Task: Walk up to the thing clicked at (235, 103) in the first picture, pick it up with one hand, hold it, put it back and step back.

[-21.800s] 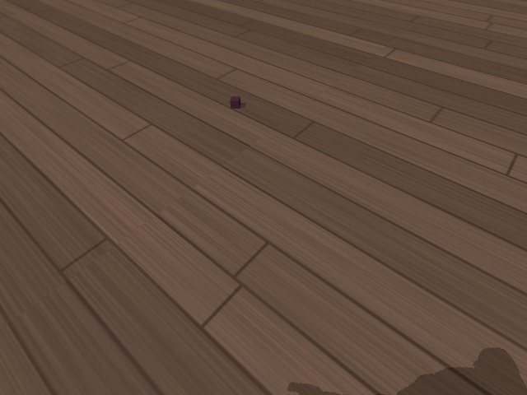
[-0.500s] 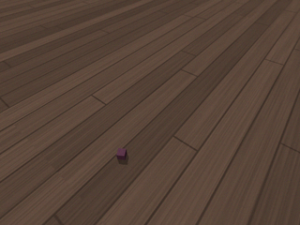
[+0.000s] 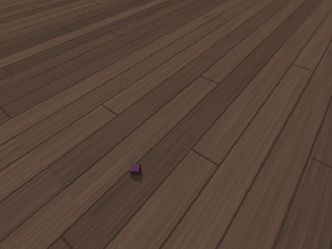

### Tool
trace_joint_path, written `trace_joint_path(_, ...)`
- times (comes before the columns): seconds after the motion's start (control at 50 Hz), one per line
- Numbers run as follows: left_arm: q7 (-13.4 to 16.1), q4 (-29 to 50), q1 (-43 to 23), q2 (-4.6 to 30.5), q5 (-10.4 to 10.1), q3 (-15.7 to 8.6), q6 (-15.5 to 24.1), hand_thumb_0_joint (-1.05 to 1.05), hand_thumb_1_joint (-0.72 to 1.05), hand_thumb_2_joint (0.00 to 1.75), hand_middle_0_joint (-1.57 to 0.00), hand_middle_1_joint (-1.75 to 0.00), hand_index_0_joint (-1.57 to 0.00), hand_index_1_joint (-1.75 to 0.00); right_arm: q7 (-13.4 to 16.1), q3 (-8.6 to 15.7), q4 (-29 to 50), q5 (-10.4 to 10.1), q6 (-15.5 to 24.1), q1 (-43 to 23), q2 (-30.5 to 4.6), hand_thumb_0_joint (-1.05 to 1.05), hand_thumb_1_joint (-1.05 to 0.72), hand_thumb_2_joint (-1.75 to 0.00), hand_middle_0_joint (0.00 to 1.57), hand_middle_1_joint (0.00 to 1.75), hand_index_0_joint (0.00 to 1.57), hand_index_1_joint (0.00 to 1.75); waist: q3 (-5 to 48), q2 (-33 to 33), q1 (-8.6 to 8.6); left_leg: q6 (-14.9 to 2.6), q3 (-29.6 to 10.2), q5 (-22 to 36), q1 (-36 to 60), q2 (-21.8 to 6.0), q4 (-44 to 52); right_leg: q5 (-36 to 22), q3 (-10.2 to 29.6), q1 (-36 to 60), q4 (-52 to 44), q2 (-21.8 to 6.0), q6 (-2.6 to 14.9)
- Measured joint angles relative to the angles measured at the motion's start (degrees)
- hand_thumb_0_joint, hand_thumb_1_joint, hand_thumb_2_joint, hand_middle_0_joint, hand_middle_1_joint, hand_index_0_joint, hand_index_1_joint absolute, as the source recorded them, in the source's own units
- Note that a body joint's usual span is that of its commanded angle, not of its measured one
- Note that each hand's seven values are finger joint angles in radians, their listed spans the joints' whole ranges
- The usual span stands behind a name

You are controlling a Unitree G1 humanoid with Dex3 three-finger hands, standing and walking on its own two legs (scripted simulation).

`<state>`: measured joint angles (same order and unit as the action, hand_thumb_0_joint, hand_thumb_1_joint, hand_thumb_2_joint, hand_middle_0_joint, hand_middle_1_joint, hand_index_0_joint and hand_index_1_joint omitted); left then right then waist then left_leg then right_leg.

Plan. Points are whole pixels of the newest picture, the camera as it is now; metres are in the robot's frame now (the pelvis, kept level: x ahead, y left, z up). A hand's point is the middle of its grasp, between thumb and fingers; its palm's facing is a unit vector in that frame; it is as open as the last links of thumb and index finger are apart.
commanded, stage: stand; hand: left
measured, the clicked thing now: (135, 169) +0.75 +0.26 -0.75
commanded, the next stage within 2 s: walk up in 0.62 s
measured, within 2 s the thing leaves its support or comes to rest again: neither
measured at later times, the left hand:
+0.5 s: hand out of the picture +0.07 +0.25 -0.16, palm faces -0.02 -0.94 -0.35, open 7.4 cm
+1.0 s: hand out of the picture +0.09 +0.31 -0.17, palm faces -0.03 -0.93 -0.36, open 7.4 cm
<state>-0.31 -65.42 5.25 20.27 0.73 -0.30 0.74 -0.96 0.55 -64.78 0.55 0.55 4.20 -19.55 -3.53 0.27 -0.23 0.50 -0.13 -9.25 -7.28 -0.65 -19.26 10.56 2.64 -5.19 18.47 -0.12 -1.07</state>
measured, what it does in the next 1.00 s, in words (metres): lifts its right foot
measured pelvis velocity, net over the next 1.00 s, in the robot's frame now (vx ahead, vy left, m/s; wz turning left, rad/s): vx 0.07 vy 0.03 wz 0.00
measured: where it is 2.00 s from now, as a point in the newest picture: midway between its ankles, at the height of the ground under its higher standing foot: (170, 236)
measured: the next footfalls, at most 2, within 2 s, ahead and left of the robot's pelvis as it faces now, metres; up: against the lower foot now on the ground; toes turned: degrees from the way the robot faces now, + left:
right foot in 1.26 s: +0.37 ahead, -0.12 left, +0.00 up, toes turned -3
left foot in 1.60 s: +0.40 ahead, +0.15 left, +0.00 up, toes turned +0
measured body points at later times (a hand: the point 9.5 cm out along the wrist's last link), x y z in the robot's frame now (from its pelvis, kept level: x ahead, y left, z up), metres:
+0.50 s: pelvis +0.00 +0.00 +0.00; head +0.00 +0.00 +0.45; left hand +0.07 +0.30 -0.13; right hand +0.08 -0.30 -0.13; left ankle +0.02 +0.12 -0.75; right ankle +0.00 -0.13 -0.75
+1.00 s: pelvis +0.07 +0.03 -0.01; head +0.08 +0.05 +0.44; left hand +0.09 +0.36 -0.14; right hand +0.12 -0.30 -0.11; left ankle +0.07 +0.14 -0.75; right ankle +0.04 -0.11 -0.70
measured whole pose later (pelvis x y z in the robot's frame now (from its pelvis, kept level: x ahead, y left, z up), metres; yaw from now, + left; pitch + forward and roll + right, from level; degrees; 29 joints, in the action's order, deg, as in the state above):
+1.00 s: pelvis +0.07 +0.03 -0.01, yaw +0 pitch -3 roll +0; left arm -2.2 -57.9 17.5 25.1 1.3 -3.6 0.3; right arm -2.8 4.9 -54.5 2.1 3.5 15.9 -22.0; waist -3.9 2.9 -0.6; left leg -1.5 3.3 -16.0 -10.5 -0.7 -29.6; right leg 24.7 4.4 -19.1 54.7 1.4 2.3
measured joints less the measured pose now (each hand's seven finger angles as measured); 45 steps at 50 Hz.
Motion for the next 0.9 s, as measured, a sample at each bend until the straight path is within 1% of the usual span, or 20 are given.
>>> trace_joint_path(0.28,-0.05,-0.17,1.48,0.21,-0.11,0.27,-0.04,0.01,0.91,0.90,-0.20,-0.30,-0.21,-0.30,-0.06,-0.23,-0.91,0.02,-0.04,1.52,-0.32,0.01,-0.90,-0.90,0.20,0.30,0.21,0.30,0.16,-0.34,-0.03,0.15,-0.34,0.44,-0.37,0.03,0.21,-0.06,-0.33,-0.49,0.30,-0.01,0.15)
trace_joint_path(0.62,-0.07,0.71,1.32,0.17,-0.11,0.48,0.05,0.01,0.91,0.90,-0.20,-0.30,-0.21,-0.30,0.06,-0.83,-0.30,-0.09,0.11,1.60,-0.54,0.01,-0.90,-0.90,0.20,0.30,0.21,0.30,0.57,-0.36,0.00,0.45,-0.76,0.43,-0.37,-0.14,0.20,0.20,-0.75,-0.46,0.53,0.17,0.45)
trace_joint_path(0.64,-0.42,1.11,1.60,0.18,0.07,0.06,0.02,0.01,0.91,0.90,-0.20,-0.30,-0.21,-0.30,-0.29,-0.39,0.21,0.15,0.05,1.90,-0.52,0.01,-0.90,-0.90,0.20,0.30,0.21,0.30,0.70,-0.34,-0.02,-0.03,-0.77,-1.40,-0.78,-0.13,-0.92,1.61,-0.79,-0.75,1.38,0.21,0.78)
trace_joint_path(0.68,-1.25,2.32,3.12,0.30,0.60,-1.02,0.33,0.01,0.91,0.90,-0.20,-0.30,-0.21,-0.30,-1.22,0.63,1.74,0.80,0.20,3.52,-0.73,0.01,-0.90,-0.90,0.20,0.30,0.21,0.30,1.64,-0.37,0.14,-1.29,-0.86,-8.56,-1.97,-0.03,-4.79,7.95,-0.65,-1.73,4.67,0.44,1.94)
trace_joint_path(0.7,-1.54,3.07,4.12,0.41,0.80,-1.49,0.53,0.01,0.91,0.90,-0.20,-0.30,-0.21,-0.30,-1.56,1.05,2.53,1.07,0.18,4.41,-1.03,0.01,-0.90,-0.90,0.20,0.30,0.21,0.30,2.23,-0.51,0.26,-1.83,-1.03,-11.47,-2.67,0.01,-6.60,10.10,-0.50,-2.16,5.83,0.65,2.50)
trace_joint_path(0.72,-1.71,3.84,5.06,0.52,0.93,-1.90,0.85,0.01,0.91,0.90,-0.20,-0.30,-0.21,-0.30,-1.78,1.45,3.27,1.28,0.17,5.16,-1.45,0.01,-0.90,-0.90,0.20,0.30,0.21,0.30,2.55,-0.81,0.35,-2.22,-1.28,-13.35,-3.50,-0.06,-8.53,10.15,-0.49,-2.32,6.17,0.93,2.90)
trace_joint_path(0.74,-1.80,4.58,5.87,0.70,1.09,-2.30,1.26,0.01,0.91,0.90,-0.20,-0.30,-0.21,-0.30,-1.89,1.89,3.81,1.47,0.13,5.68,-1.86,0.01,-0.90,-0.90,0.20,0.30,0.21,0.30,2.51,-1.01,0.41,-2.24,-1.14,-13.91,-4.80,-0.16,-11.51,7.83,-0.60,-2.15,5.73,1.05,3.03)
trace_joint_path(0.76,-1.85,5.30,6.61,0.99,1.26,-2.69,1.66,0.01,0.90,0.90,-0.20,-0.30,-0.21,-0.30,-1.91,2.27,4.22,1.66,0.06,6.03,-2.22,0.01,-0.90,-0.90,0.20,0.30,0.21,0.30,2.16,-0.96,0.59,-2.11,-0.71,-14.09,-6.32,-0.22,-14.96,4.29,-0.66,-1.76,4.96,0.94,2.98)
trace_joint_path(0.78,-1.84,5.82,7.28,1.11,1.35,-3.06,1.90,0.01,0.90,0.90,-0.20,-0.30,-0.21,-0.30,-1.96,2.63,4.52,1.76,0.02,6.34,-2.73,0.01,-0.90,-0.90,0.20,0.30,0.21,0.30,1.69,-1.27,0.85,-1.97,-0.56,-14.47,-7.72,-0.57,-17.98,3.28,-0.84,-1.25,4.65,1.02,2.58)
trace_joint_path(0.82,-1.96,6.54,8.86,1.37,1.66,-3.53,1.78,0.01,0.90,0.90,-0.21,-0.30,-0.21,-0.30,-2.28,3.30,5.15,1.72,0.03,7.12,-3.68,0.01,-0.90,-0.90,0.20,0.30,0.21,0.30,1.22,-2.01,1.31,-2.01,-0.53,-15.43,-9.53,-1.55,-20.04,4.46,-1.18,0.04,4.06,1.25,1.99)
trace_joint_path(0.84,-2.07,6.80,9.64,1.81,1.79,-3.67,1.50,0.01,0.90,0.90,-0.21,-0.30,-0.21,-0.30,-2.46,3.61,5.60,1.66,0.28,7.57,-3.87,0.01,-0.90,-0.90,0.20,0.30,0.21,0.30,1.07,-1.87,1.44,-2.19,-0.28,-15.14,-9.56,-1.98,-18.44,5.24,-1.21,0.51,4.21,1.07,1.72)
trace_joint_path(0.86,-2.18,7.00,10.34,2.40,1.75,-3.77,1.09,0.01,0.90,0.90,-0.21,-0.30,-0.21,-0.30,-2.61,3.92,6.16,1.69,0.76,8.06,-3.94,0.01,-0.90,-0.90,0.20,0.30,0.21,0.30,0.87,-1.45,1.40,-2.26,0.13,-13.18,-8.93,-2.26,-15.34,6.36,-1.20,0.60,5.28,0.70,1.35)
trace_joint_path(0.88,-2.23,7.22,10.95,3.07,1.64,-3.84,0.59,0.01,0.90,0.90,-0.21,-0.30,-0.21,-0.30,-2.62,4.30,6.78,1.84,1.41,8.49,-3.90,0.01,-0.90,-0.90,0.20,0.30,0.21,0.30,0.53,-0.61,1.28,-1.76,0.81,-8.54,-8.02,-1.93,-13.14,8.22,-0.95,0.07,7.89,-0.03,1.21)
trace_joint_path(0.9,-2.15,7.41,11.56,3.68,1.47,-3.93,0.08,0.01,0.90,0.90,-0.20,-0.30,-0.21,-0.30,-2.47,4.73,7.48,2.18,2.08,8.79,-3.71,0.01,-0.90,-0.90,0.20,0.30,0.21,0.30,0.13,0.61,1.32,-1.41,1.89,-4.74,-7.31,-1.17,-12.55,10.57,-0.09,-1.63,12.87,-0.82,2.11)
